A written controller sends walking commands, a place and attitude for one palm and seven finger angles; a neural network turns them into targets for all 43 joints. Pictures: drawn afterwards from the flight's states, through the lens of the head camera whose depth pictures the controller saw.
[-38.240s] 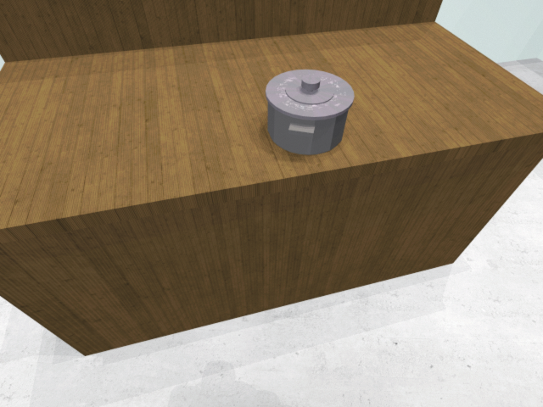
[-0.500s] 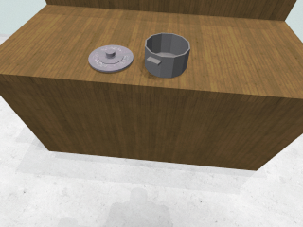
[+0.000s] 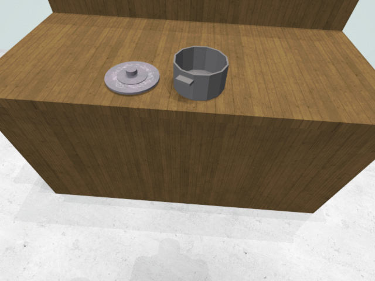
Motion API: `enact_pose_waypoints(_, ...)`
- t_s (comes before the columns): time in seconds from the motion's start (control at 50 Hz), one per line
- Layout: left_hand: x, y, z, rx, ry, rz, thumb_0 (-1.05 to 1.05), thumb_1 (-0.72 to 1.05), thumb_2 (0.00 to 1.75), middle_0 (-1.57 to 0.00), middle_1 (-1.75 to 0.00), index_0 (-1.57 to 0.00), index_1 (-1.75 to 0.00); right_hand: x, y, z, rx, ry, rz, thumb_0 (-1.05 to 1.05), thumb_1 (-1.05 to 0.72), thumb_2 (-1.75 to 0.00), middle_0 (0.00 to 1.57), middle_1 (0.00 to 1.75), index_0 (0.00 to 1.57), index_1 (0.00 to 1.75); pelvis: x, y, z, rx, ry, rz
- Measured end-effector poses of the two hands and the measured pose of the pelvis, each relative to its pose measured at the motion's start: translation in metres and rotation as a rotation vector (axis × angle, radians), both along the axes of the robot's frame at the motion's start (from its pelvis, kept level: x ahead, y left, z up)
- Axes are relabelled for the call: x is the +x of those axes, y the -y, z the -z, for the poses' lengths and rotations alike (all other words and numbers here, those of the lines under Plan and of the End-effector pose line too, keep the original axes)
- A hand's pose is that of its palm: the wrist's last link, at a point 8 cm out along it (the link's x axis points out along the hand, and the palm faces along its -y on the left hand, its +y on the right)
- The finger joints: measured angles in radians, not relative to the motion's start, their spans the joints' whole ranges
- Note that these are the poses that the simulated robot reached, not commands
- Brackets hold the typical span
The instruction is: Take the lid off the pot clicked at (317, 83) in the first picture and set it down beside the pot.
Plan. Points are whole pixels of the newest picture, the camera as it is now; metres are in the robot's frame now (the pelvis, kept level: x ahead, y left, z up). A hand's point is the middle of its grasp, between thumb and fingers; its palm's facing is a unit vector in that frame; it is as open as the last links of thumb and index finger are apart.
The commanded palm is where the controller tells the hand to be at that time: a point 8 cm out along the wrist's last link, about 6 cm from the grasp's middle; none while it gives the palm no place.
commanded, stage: let the arm hang, fingers relaxed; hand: left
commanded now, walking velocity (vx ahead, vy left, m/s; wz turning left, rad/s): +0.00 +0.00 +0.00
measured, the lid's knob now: (131, 70) +0.76 +0.24 +0.02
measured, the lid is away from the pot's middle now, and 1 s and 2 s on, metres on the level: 0.24 0.24 0.24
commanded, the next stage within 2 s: look to check the result in 0.56 s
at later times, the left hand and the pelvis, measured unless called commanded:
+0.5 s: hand out of the picture +0.01 +0.16 -0.18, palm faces +0.04 -0.98 -0.17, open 7.3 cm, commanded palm none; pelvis +0.01 +0.00 +0.00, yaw +0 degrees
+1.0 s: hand out of the picture +0.01 +0.17 -0.18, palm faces +0.03 -0.98 -0.17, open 7.3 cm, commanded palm none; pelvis +0.01 +0.00 +0.00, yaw -1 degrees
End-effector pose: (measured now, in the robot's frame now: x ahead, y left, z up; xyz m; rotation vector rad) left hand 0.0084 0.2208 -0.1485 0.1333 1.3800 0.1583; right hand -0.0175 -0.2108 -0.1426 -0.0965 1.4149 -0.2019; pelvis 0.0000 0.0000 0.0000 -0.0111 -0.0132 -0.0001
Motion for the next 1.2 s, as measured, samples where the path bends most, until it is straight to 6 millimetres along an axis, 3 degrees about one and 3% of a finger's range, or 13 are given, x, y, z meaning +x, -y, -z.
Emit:
enact_pose_waypoints(0.24,-0.011,0.007,0.002,-0.016,-0.042,-0.012,0.01,0.92,0.9,-0.2,-0.3,-0.2,-0.3,0.003,0.0,0.0,-0.002,-0.012,0.005,0.01,-0.92,-0.9,0.2,0.3,0.2,0.3,0.004,0.0,0.0,0.0,-0.002,0.003)
enact_pose_waypoints(0.74,0.0,0.005,0.001,-0.006,-0.033,-0.008,0.01,0.93,0.9,-0.2,-0.3,-0.2,-0.3,0.003,-0.005,0.001,0.006,-0.026,0.019,0.01,-0.92,-0.9,0.2,0.3,0.2,0.3,0.01,0.0,-0.001,0.002,-0.003,0.008)
enact_pose_waypoints(1.2,-0.008,0.007,0.002,-0.02,-0.054,-0.011,0.01,0.93,0.9,-0.2,-0.3,-0.2,-0.3,0.001,-0.01,0.0,0.006,-0.032,0.026,0.01,-0.92,-0.9,0.2,0.3,0.2,0.3,0.01,-0.003,-0.001,0.002,-0.002,0.011)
